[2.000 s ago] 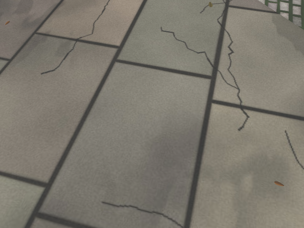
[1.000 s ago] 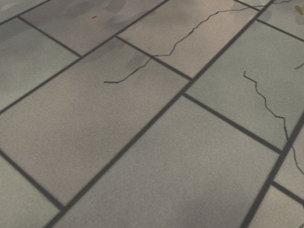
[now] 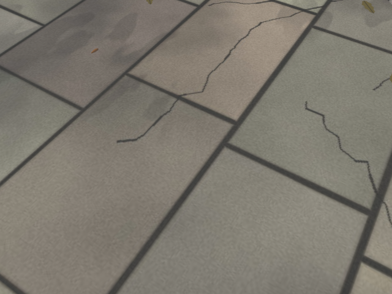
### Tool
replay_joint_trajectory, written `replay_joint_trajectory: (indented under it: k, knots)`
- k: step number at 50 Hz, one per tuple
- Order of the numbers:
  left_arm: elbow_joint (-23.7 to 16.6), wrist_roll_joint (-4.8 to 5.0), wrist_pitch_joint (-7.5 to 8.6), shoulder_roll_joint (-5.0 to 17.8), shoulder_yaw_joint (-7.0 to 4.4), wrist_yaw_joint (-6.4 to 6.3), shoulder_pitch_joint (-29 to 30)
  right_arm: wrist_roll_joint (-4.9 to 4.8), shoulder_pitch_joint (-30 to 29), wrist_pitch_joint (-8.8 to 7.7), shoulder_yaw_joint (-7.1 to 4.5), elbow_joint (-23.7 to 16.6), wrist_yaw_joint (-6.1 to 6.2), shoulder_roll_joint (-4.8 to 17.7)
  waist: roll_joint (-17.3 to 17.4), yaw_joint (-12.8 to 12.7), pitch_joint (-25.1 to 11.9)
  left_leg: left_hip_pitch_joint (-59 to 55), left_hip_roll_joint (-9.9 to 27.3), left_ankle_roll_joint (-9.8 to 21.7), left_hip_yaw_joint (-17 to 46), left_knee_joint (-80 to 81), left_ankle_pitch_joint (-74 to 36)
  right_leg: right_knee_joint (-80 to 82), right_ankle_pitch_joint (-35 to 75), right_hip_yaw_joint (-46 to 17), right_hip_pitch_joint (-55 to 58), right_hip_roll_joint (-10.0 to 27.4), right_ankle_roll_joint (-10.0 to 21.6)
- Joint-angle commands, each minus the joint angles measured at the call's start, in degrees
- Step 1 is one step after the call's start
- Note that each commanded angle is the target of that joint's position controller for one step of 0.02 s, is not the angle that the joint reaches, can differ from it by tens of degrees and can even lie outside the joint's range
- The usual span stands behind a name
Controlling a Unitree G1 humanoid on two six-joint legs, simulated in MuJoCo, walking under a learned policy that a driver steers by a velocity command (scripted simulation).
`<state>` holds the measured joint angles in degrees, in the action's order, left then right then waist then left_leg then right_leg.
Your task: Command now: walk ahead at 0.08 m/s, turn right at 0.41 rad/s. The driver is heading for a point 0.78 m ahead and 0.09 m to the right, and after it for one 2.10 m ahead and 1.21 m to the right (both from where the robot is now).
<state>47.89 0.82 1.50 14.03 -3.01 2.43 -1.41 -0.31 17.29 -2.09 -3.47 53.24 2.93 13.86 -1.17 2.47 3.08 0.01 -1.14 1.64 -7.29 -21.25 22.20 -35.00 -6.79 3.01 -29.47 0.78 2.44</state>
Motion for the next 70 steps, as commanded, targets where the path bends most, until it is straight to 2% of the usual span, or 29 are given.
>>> replay_joint_trajectory:
  k: [1,2,3,4,5,8,10,15,23,24,25,26,28,30,34,37,39,40,42,44,47,49,54,55,56,58,60,64,70]
  knots:
    - [-1.84,-0.32,0.56,9.25,-3.54,0.26,-8.26,-0.62,-3.24,0.26,-2.53,-4.16,0.91,10.32,4.42,-6.72,-7.46,4.48,11.35,3.18,1.47,-16.27,-52.61,6.48,4.32,1.74,15.57,-3.88,3.67]
    - [-2.03,-0.64,0.4,13.71,-4.94,-0.83,-13.08,0.69,-1.78,0.0,-2.31,-5.13,0.68,10.03,-3.41,-8.21,-11.56,14.4,7.2,-0.95,-0.14,-31.7,-35.08,8.88,22.77,-10.48,27.32,4.19,7.65]
    - [-3.17,-1.23,0.16,17.16,-4.76,-1.74,-12.8,3.55,1.9,-0.5,-0.61,-6.61,-0.26,4.04,-14.64,-3.21,-17.01,30.52,-3.76,-4.51,3.01,-50.87,18.84,6.94,46.44,-32.15,39.4,18.09,18.23]
    - [-3.87,-1.56,0.19,14.61,-4.07,-1.38,-13.33,0.99,3.21,-0.92,-0.87,-6.71,-1.25,6.05,-11.32,-4.96,-24.68,33.55,-3.16,-4.18,13.65,-58.44,18.64,13.45,25.91,-40.3,39.53,21.03,23.29]
    - [-5.56,-0.88,0.45,12.32,-3.7,-1.41,-8.22,-1.08,-1.38,-0.77,-1.53,-7.55,-1.41,8.67,-6.4,-4.75,-16.43,37.93,-0.78,-3.66,13.44,-58.58,13.64,16.03,12.64,-35.61,33.15,18.13,20.41]
    - [-7.18,-0.45,-0.11,9.43,-2.76,-2.37,-1.8,0.82,-6.21,1.21,-2.54,-8.78,0.46,9.8,0.09,-1.92,-6.67,32.9,3.33,-3.83,12.9,-46.32,3.64,19.75,-3.24,-25.58,14.24,10.49,12.76]
    - [-7.51,-1.44,-0.34,10.57,-3.18,-2.83,-2.36,1.23,-5.13,1.53,-2.2,-9.16,0.68,7.73,-3.23,-1.18,-7.19,29.03,2.18,-4.19,11.78,-40.02,1.26,20.15,-1.21,-22.98,10.58,7.76,12.19]
    - [-8.69,-0.54,-1.13,12.24,-3.97,-4.04,-3.92,0.94,-7.23,1.51,-1.58,-10.34,0.71,6.95,-5.05,-2.39,-9.72,27.41,1.29,-5.99,12.47,-28.18,-3.38,19.44,-7.79,-24.26,11.54,6.64,11.07]
    - [-8.91,-0.64,-2.98,9.13,-1.92,-4.4,-6.77,0.31,-5.34,-0.33,-1.12,-10.39,-1.4,6.78,-6.08,-1.63,-9.19,12.98,1.07,-2.89,9.4,-3.59,-10.58,12.79,-5.81,-25.39,11.53,4.79,6.71]
    - [-8.55,-0.81,-2.85,7.65,-1.34,-4.44,-9.24,1.3,-4.52,-0.51,-1.53,-10.69,-1.44,9.49,-2.16,-2.15,-9.23,7.98,7.25,-0.5,14.61,-0.16,-13.98,8.65,-9.16,-22.85,8.0,2.33,3.66]
    - [-9.89,-1.01,-2.2,5.51,-0.93,-4.1,-10.3,2.66,-6.8,-0.18,-2.54,-11.22,-1.14,14.78,12.16,-6.0,-7.53,7.49,16.47,6.21,26.21,2.21,-21.16,0.54,-16.01,-12.9,1.52,-5.54,0.38]
    - [-10.68,-1.48,-1.43,8.48,-1.61,-3.93,-7.49,3.67,-7.67,-0.22,-1.7,-11.73,-1.27,11.05,16.14,-3.91,-7.47,12.16,21.89,12.98,32.42,4.44,-23.69,-6.28,-23.53,-10.0,2.52,-5.44,-1.81]
    - [-8.98,-0.62,-1.59,11.28,-3.17,-3.79,-7.75,2.18,-8.73,-0.47,-1.53,-12.34,-1.04,10.18,10.93,-2.97,-6.76,11.11,18.96,12.47,28.29,3.31,-25.42,-18.65,-24.02,-9.95,1.08,-4.98,-4.17]
    - [-7.71,-0.77,-2.59,8.4,-2.7,-3.98,-9.31,0.59,-9.65,-0.4,-1.14,-12.01,-0.89,9.39,9.0,-3.48,-5.62,9.76,16.37,10.19,23.84,1.26,-30.59,-22.13,-21.7,-10.0,-0.29,-3.4,-6.15]
    - [-7.81,-0.38,-2.62,3.47,-0.71,-3.65,-6.74,0.84,-7.99,0.84,-0.76,-10.41,-1.31,8.15,11.48,-1.64,-7.33,8.51,11.88,8.62,17.42,-1.56,-37.94,-6.06,-17.92,-4.38,8.69,-1.88,-7.14]
    - [-6.38,-0.19,-2.7,4.97,-1.12,-3.57,-8.48,-0.28,-6.73,1.22,-0.61,-9.23,-1.55,8.49,11.1,-2.83,-7.01,8.62,10.92,7.03,17.42,-3.21,-34.64,13.68,-2.68,-2.89,17.57,-2.26,-5.16]
    - [-6.86,-1.25,-3.04,10.03,-1.9,-4.21,-9.2,0.99,-4.36,-0.1,0.09,-8.71,-2.17,7.18,4.07,-1.37,-9.1,14.76,8.31,1.82,15.3,-5.19,-23.95,12.66,15.15,-10.4,27.94,4.73,-2.09]
    - [-5.65,-1.18,-3.25,11.21,-2.2,-4.08,-8.35,1.48,-1.78,-0.79,0.36,-8.29,-2.6,5.57,-4.45,1.6,-9.61,14.54,4.31,-0.92,11.04,-3.49,-15.13,8.91,13.1,-10.61,25.68,5.73,1.29]
    - [-5.81,-1.55,-2.82,6.25,-1.07,-3.18,-7.26,1.41,-7.35,-0.68,-0.05,-7.79,-2.48,7.86,-1.49,-1.96,-6.04,12.44,3.23,-3.17,9.39,-5.13,-12.76,10.9,1.31,-10.46,19.42,3.8,1.53]
    - [-4.17,-1.19,-2.25,7.9,-1.48,-3.23,-9.34,0.79,-7.26,0.28,0.17,-7.18,-1.85,6.24,-4.03,-2.44,-4.31,13.92,0.69,-2.86,6.36,-8.66,-3.71,12.88,-13.82,-10.72,17.36,2.79,1.64]
    - [-2.95,-0.45,-1.31,11.34,-2.27,-3.54,-14.55,-0.78,-10.23,-0.41,-0.04,-9.17,-1.64,5.68,-11.23,-4.92,3.54,25.55,-0.65,-1.2,4.08,-19.65,4.72,22.61,-39.5,-26.33,14.87,11.95,8.29]
    - [-2.85,-0.22,-0.04,11.18,-2.23,-3.94,-14.39,-1.5,-10.56,-2.05,-0.46,-9.89,-2.32,6.07,-12.4,-4.44,5.97,29.87,2.33,1.39,7.37,-24.02,6.4,24.71,-37.04,-31.72,15.47,16.09,10.8]
    - [-5.07,0.56,0.58,8.11,-1.48,-3.47,-7.17,-0.61,3.28,-3.82,-1.66,-3.24,-4.0,6.72,-4.32,3.1,-1.48,0.82,0.85,3.03,5.78,-6.29,-9.91,13.63,-17.99,-14.85,5.81,6.8,4.43]
    - [-6.5,0.03,1.08,4.17,-0.33,-3.31,-5.7,-0.47,9.25,-3.86,-2.61,-2.35,-3.58,10.47,6.43,4.77,-3.04,-5.51,10.34,6.16,20.64,1.32,-1.74,-2.29,-15.32,-7.16,-1.2,0.76,0.55]
    - [-9.22,0.75,2.17,4.6,-0.53,-3.64,-5.2,-0.2,12.74,-4.1,-3.74,-2.3,-4.17,15.99,19.9,5.19,-2.98,-9.46,21.93,14.34,44.12,10.36,5.73,-17.91,-23.79,-4.01,-12.08,-4.22,-1.47]
    - [-7.84,2.05,3.57,8.26,-1.62,-3.08,-7.43,0.05,6.84,-4.69,-1.67,-4.36,-3.81,9.56,9.93,1.81,1.91,-7.47,21.84,14.46,41.45,10.77,9.63,-30.3,-20.58,-9.38,-20.15,1.56,0.63]
    - [-7.01,0.96,4.07,7.4,-1.7,-2.52,-7.07,0.13,3.89,-4.53,-1.22,-5.28,-3.88,9.23,5.96,0.45,2.27,-6.7,18.47,11.16,32.33,11.72,0.39,-28.14,-11.5,-7.81,-20.89,4.63,1.59]
    - [-7.61,-0.06,3.39,4.79,-1.2,-1.15,-4.27,-0.01,5.94,-3.56,-0.39,-4.65,-3.36,7.9,6.24,0.74,1.2,-3.02,13.32,9.49,18.84,13.6,-19.19,-18.57,-2.57,-3.74,-15.27,4.89,-1.17]
    - [-11.39,0.56,3.72,3.17,0.13,-0.02,6.14,-0.31,8.97,-2.82,-0.83,-3.42,-2.29,10.75,6.32,3.16,3.88,3.0,12.91,9.04,12.52,15.72,-20.53,0.55,9.44,-0.85,-5.89,1.88,-2.76]
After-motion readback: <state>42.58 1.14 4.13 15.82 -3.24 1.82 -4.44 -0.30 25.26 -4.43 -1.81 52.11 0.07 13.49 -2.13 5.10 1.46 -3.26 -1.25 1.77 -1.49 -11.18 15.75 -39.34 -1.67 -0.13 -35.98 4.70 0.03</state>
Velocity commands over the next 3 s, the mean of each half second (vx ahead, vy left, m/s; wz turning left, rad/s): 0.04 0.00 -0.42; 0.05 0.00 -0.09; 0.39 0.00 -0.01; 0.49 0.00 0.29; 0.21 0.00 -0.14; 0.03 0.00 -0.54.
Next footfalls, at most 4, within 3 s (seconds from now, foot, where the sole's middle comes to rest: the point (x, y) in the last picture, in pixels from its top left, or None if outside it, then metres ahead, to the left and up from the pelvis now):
0.04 right None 0.16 -0.10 -0.77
0.48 left None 0.19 0.10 -0.77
0.76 right None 0.08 -0.12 -0.77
1.56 right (266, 287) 0.47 -0.22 -0.77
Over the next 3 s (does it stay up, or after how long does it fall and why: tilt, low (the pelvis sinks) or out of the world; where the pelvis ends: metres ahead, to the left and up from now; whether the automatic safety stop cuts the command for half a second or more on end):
stays up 0.78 -0.18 0.01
